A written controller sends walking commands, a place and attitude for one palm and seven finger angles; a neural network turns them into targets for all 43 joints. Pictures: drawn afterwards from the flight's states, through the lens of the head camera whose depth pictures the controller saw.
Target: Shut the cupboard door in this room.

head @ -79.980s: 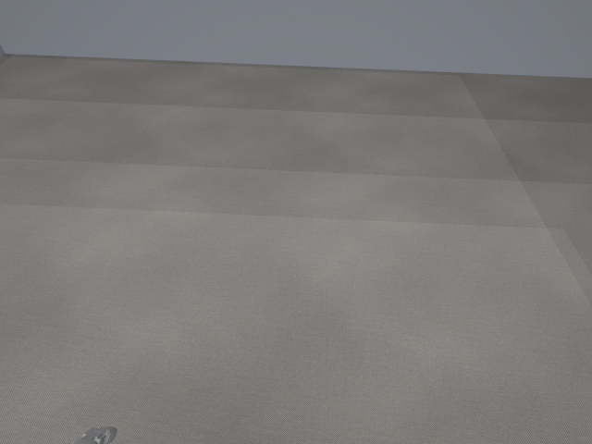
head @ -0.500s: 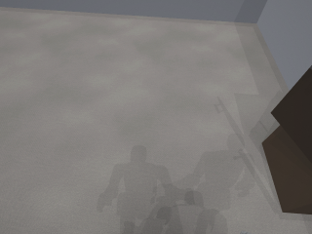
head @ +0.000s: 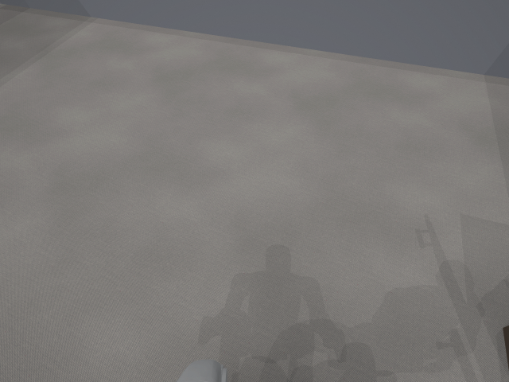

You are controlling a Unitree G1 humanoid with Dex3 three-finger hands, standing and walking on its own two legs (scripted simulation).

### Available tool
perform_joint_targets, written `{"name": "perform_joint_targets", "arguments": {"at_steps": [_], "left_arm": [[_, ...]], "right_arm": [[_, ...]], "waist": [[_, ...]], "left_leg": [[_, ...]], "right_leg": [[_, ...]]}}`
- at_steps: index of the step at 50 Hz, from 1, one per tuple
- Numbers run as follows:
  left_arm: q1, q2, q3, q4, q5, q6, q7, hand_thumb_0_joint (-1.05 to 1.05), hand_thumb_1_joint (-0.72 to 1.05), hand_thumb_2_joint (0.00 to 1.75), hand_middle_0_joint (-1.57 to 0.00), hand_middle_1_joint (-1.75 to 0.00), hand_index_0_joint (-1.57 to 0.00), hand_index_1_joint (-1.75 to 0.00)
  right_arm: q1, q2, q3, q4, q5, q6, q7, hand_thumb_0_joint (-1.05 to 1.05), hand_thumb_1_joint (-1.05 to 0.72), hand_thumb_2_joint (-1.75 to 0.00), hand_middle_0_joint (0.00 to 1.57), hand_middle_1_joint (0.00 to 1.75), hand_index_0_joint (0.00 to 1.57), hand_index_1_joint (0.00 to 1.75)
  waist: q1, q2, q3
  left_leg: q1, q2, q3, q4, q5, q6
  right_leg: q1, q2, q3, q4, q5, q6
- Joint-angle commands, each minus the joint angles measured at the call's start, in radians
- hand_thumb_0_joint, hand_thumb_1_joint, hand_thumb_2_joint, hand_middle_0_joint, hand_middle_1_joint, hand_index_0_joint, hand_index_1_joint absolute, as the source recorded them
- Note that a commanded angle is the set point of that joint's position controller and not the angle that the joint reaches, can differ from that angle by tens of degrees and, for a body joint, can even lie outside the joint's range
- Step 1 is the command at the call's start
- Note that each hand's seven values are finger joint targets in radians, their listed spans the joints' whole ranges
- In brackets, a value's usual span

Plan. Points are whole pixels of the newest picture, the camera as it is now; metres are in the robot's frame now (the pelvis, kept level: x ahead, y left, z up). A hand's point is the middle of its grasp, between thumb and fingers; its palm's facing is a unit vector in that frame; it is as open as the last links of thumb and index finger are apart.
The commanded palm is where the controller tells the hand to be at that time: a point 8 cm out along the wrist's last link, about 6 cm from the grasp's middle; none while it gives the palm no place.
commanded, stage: walk to a spot facing it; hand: left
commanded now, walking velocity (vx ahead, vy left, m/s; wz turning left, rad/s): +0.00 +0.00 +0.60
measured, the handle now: out of the picture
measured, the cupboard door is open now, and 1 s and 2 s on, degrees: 20 20 20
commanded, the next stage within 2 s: turn to face it in 0.12 s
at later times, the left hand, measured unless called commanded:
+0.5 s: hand (136, 366) +0.17 +0.23 -0.17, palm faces +0.15 -0.96 -0.23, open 7.4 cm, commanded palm none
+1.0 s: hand (152, 272) +0.35 +0.24 -0.17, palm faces -0.18 -0.96 -0.23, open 7.4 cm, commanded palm none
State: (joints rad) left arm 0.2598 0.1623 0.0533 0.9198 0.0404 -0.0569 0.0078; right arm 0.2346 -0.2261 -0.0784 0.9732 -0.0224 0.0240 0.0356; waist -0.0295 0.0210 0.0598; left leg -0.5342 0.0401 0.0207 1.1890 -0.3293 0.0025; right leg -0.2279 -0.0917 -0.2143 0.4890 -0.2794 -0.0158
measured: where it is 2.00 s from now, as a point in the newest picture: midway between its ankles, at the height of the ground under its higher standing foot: (249, 376)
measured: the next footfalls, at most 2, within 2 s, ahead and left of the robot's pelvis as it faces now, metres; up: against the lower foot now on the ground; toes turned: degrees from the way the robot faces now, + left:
left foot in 0.24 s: +0.20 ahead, +0.14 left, +0.00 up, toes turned +13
right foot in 0.56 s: +0.24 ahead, -0.10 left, +0.00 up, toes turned +0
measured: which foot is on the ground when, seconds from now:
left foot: up 0.00-0.22, down 0.24-0.58, up 0.60-0.80, down 0.82-1.00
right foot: down 0.00-0.22, up 0.24-0.54, down 0.56-0.82, up 0.84-1.00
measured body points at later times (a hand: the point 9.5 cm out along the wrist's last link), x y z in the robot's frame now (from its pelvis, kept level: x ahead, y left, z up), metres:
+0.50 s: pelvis +0.15 +0.03 -0.01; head +0.18 +0.04 +0.44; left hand +0.16 +0.29 -0.16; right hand +0.29 -0.17 -0.15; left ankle +0.16 +0.13 -0.74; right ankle +0.19 -0.11 -0.72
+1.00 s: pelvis +0.21 +0.05 +0.00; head +0.25 +0.06 +0.45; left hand +0.36 +0.29 -0.15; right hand +0.20 -0.21 -0.13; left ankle +0.20 +0.16 -0.74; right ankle +0.17 -0.07 -0.68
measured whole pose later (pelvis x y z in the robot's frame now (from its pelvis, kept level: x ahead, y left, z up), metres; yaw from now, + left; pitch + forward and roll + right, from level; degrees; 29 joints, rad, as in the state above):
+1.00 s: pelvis +0.21 +0.05 +0.00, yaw -13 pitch +0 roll -2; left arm 0.14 0.27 0.09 0.91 0.02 0.08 -0.02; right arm 0.24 -0.21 -0.03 0.91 -0.03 0.01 -0.03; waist 0.00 -0.01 0.10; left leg -0.20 0.09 0.12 0.52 -0.31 0.01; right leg -0.45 0.00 -0.03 0.96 -0.47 0.04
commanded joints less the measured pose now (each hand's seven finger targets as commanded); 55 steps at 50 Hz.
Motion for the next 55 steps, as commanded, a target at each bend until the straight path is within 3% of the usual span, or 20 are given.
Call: {"name": "perform_joint_targets", "arguments": {"at_steps": [1,6,9,10,11,12,14,16,25,27,28,29,30,35,39,41,42,45,52,55], "left_arm": [[0.11,0.16,0.043,-0.009,-0.007,-0.026,0.011,0.0,0.9,0.9,-0.2,-0.3,-0.2,-0.3],[0.121,0.202,0.049,0.0,-0.008,-0.012,0.015,0.0,0.9,0.9,-0.2,-0.3,-0.2,-0.3],[0.068,0.245,0.063,-0.032,-0.018,0.003,0.014,0.0,0.9,0.9,-0.2,-0.3,-0.2,-0.3],[0.071,0.22,0.061,-0.057,-0.024,0.01,0.008,0.0,0.9,0.9,-0.2,-0.3,-0.2,-0.3],[0.068,0.152,0.039,-0.1,-0.036,0.017,-0.001,0.0,0.9,0.9,-0.2,-0.3,-0.2,-0.3],[0.034,0.162,0.033,-0.127,-0.028,0.026,0.016,0.0,0.9,0.9,-0.2,-0.3,-0.2,-0.3],[0.048,0.107,0.023,-0.082,-0.022,0.042,0.025,0.0,0.9,0.9,-0.2,-0.3,-0.2,-0.3],[0.082,0.1,0.016,-0.024,-0.017,0.06,0.014,0.0,0.9,0.9,-0.2,-0.3,-0.2,-0.3],[0.102,0.093,0.021,0.018,-0.011,0.089,-0.01,0.0,0.9,0.9,-0.2,-0.3,-0.2,-0.3],[0.109,0.156,0.038,0.001,-0.006,0.075,-0.008,0.0,0.9,0.9,-0.2,-0.3,-0.2,-0.3],[0.085,0.218,0.047,-0.014,0.0,0.067,-0.005,0.0,0.9,0.9,-0.2,-0.3,-0.2,-0.3],[0.1,0.266,0.052,-0.014,-0.004,0.064,-0.002,0.0,0.9,0.9,-0.2,-0.3,-0.2,-0.3],[0.106,0.259,0.063,-0.008,-0.007,0.057,0.009,0.0,0.9,0.9,-0.2,-0.3,-0.2,-0.3],[0.024,0.226,0.075,-0.033,-0.007,0.072,0.024,0.0,0.9,0.9,-0.2,-0.3,-0.2,-0.3],[-0.07,0.202,0.07,-0.062,-0.026,0.091,0.009,0.0,0.9,0.9,-0.2,-0.3,-0.2,-0.3],[-0.08,0.134,0.048,-0.11,-0.03,0.092,-0.008,0.0,0.9,0.9,-0.2,-0.3,-0.2,-0.3],[-0.107,0.156,0.053,-0.111,-0.019,0.1,-0.012,0.0,0.9,0.9,-0.2,-0.3,-0.2,-0.3],[-0.123,0.146,0.053,-0.094,-0.023,0.109,-0.031,0.0,0.9,0.9,-0.2,-0.3,-0.2,-0.3],[-0.187,0.133,0.033,-0.133,-0.02,0.11,-0.047,0.0,0.9,0.9,-0.2,-0.3,-0.2,-0.3],[-0.133,0.155,0.037,-0.127,-0.02,0.099,-0.044,0.0,0.9,0.9,-0.2,-0.3,-0.2,-0.3]], "right_arm": [[-0.105,0.01,0.015,-0.12,0.0,-0.018,0.016,0.0,-0.9,-0.9,0.2,0.3,0.2,0.3],[-0.156,-0.002,0.027,-0.161,0.001,-0.02,0.02,0.0,-0.9,-0.9,0.2,0.3,0.2,0.3],[0.005,-0.082,0.007,-0.135,-0.007,-0.024,0.008,0.0,-0.9,-0.9,0.2,0.3,0.2,0.3],[0.109,-0.176,-0.018,-0.117,-0.015,-0.03,-0.002,0.0,-0.9,-0.9,0.2,0.3,0.2,0.3],[0.199,-0.301,-0.04,-0.109,-0.015,-0.035,-0.012,0.0,-0.9,-0.9,0.2,0.3,0.2,0.3],[0.213,-0.312,-0.028,-0.1,0.001,-0.028,-0.026,0.0,-0.9,-0.9,0.2,0.3,0.2,0.3],[0.028,-0.224,-0.004,-0.146,-0.001,-0.04,-0.055,0.0,-0.9,-0.9,0.2,0.3,0.2,0.3],[-0.069,-0.124,0.031,-0.145,-0.005,-0.047,-0.066,0.0,-0.9,-0.9,0.2,0.3,0.2,0.3],[-0.121,-0.134,0.012,-0.085,0.001,-0.004,-0.063,0.0,-0.9,-0.9,0.2,0.3,0.2,0.3],[-0.12,-0.102,0.006,-0.1,0.007,0.001,-0.056,0.0,-0.9,-0.9,0.2,0.3,0.2,0.3],[-0.088,-0.055,0.008,-0.112,0.013,0.002,-0.051,0.0,-0.9,-0.9,0.2,0.3,0.2,0.3],[-0.093,-0.029,0.014,-0.126,0.013,0.005,-0.051,0.0,-0.9,-0.9,0.2,0.3,0.2,0.3],[-0.12,-0.044,0.014,-0.133,0.012,0.007,-0.058,0.0,-0.9,-0.9,0.2,0.3,0.2,0.3],[-0.098,-0.029,0.021,-0.128,0.022,-0.011,-0.064,0.0,-0.9,-0.9,0.2,0.3,0.2,0.3],[0.058,-0.063,0.016,-0.089,0.016,-0.024,-0.074,0.0,-0.9,-0.9,0.2,0.3,0.2,0.3],[0.09,-0.204,-0.008,-0.115,-0.001,-0.03,-0.08,0.0,-0.9,-0.9,0.2,0.3,0.2,0.3],[0.081,-0.202,-0.003,-0.115,-0.012,-0.031,-0.084,0.0,-0.9,-0.9,0.2,0.3,0.2,0.3],[0.018,-0.177,0.007,-0.132,-0.014,-0.029,-0.089,0.0,-0.9,-0.9,0.2,0.3,0.2,0.3],[0.063,-0.199,-0.008,-0.114,-0.012,-0.021,-0.077,0.0,-0.9,-0.9,0.2,0.3,0.2,0.3],[0.037,-0.216,-0.015,-0.122,-0.005,-0.016,-0.069,0.0,-0.9,-0.9,0.2,0.3,0.2,0.3]], "waist": [[0.04,-0.138,-0.022],[0.045,-0.178,-0.042],[-0.055,-0.148,-0.126],[-0.105,0.028,-0.222],[-0.122,0.292,-0.299],[-0.116,0.108,-0.318],[-0.04,0.193,-0.203],[0.023,0.145,-0.128],[0.068,0.071,-0.017],[0.077,-0.056,0.003],[0.057,-0.197,-0.008],[0.072,-0.26,-0.049],[0.09,-0.344,-0.086],[0.064,-0.174,-0.16],[-0.01,-0.08,-0.14],[-0.018,0.28,-0.118],[-0.02,0.194,-0.076],[0.02,0.143,-0.042],[-0.01,0.189,-0.073],[0.027,0.161,-0.09]], "left_leg": [[-0.123,0.045,0.033,-0.191,0.027,-0.017],[0.005,-0.003,0.114,-0.475,0.032,0.007],[0.342,-0.068,0.14,-0.632,0.168,0.036],[0.58,0.059,-0.025,-0.679,0.396,0.093],[0.732,0.382,-0.45,-0.718,0.849,0.253],[0.67,0.434,-0.436,-0.744,0.819,0.294],[0.467,0.361,-0.328,-0.814,0.492,0.235],[0.338,0.27,-0.188,-0.849,0.424,0.179],[0.195,0.233,-0.007,-0.801,0.058,0.106],[0.185,0.128,0.086,-0.639,-0.026,0.028],[0.131,0.028,0.148,-0.5,-0.151,-0.014],[0.095,-0.042,0.113,-0.331,-0.263,-0.032],[0.024,-0.026,0.028,-0.196,-0.288,-0.03],[0.061,-0.01,-0.019,-0.352,-0.194,-0.048],[0.417,0.006,-0.001,-0.8,0.137,-0.043],[0.468,0.393,-0.352,-0.91,0.357,0.132],[0.421,0.411,-0.345,-0.902,0.41,0.184],[0.444,0.316,-0.141,-0.817,0.692,0.161],[0.475,0.299,0.021,-0.758,0.677,0.115],[0.423,0.286,0.068,-0.658,0.622,0.062]], "right_leg": [[0.192,-0.258,0.078,-0.215,0.453,-0.075],[0.26,-0.276,-0.004,-0.078,0.737,-0.051],[0.129,-0.253,-0.07,0.198,0.732,-0.004],[-0.056,-0.187,-0.078,0.453,0.417,0.041],[-0.348,-0.012,-0.008,0.767,-0.39,0.095],[-0.344,-0.014,0.156,0.816,-0.391,0.065],[-0.367,-0.044,0.209,0.783,-0.288,0.068],[-0.26,-0.043,0.225,0.653,-0.175,0.065],[-0.014,0.068,0.148,0.125,0.051,0.048],[-0.042,-0.008,0.329,-0.028,0.19,-0.001],[-0.032,-0.149,0.522,-0.122,0.281,-0.074],[0.009,-0.246,0.649,-0.19,0.379,-0.164],[0.081,-0.239,0.703,-0.187,0.472,-0.212],[0.176,-0.152,0.536,-0.059,0.628,-0.178],[-0.082,-0.023,0.469,0.037,0.357,-0.056],[-0.298,0.13,0.252,0.36,-0.29,0.043],[-0.316,0.113,0.266,0.509,-0.317,0.048],[-0.341,0.072,0.234,0.598,-0.238,0.064],[-0.181,0.094,0.131,0.289,-0.141,0.04],[-0.023,0.109,0.107,0.072,0.015,0.018]]}}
